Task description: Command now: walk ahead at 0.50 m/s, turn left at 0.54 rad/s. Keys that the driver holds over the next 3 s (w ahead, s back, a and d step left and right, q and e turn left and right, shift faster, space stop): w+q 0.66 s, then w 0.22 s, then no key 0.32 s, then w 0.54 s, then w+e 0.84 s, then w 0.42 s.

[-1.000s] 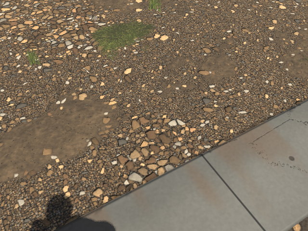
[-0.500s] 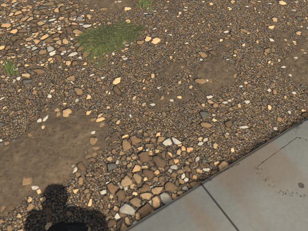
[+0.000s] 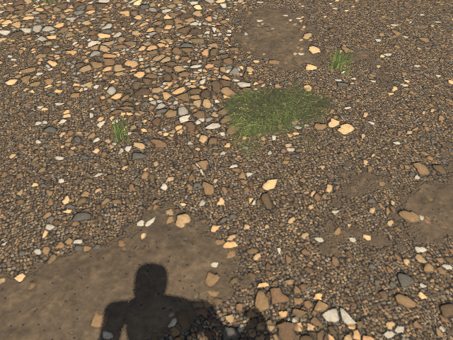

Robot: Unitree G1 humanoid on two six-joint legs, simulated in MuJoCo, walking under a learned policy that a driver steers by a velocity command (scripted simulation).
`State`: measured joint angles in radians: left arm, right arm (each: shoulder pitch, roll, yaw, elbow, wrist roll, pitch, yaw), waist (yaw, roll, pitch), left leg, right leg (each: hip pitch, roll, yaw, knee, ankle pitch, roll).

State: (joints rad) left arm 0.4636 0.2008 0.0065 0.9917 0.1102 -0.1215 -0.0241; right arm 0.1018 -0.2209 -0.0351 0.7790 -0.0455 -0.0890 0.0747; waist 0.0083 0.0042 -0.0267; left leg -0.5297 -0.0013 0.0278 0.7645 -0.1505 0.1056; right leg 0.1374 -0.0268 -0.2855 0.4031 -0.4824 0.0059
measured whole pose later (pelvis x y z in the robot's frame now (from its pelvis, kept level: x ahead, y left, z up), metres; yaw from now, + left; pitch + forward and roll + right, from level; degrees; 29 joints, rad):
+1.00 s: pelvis +0.55 +0.16 -0.09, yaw +31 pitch +3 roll +0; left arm 0.20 0.29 0.06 0.87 -0.01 -0.09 0.01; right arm 0.23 -0.23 -0.06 0.73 0.00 -0.05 0.02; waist 0.01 -0.03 0.02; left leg -0.31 -0.07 0.01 0.43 -0.17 0.08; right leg -0.59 -0.11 0.01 1.16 -0.34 0.02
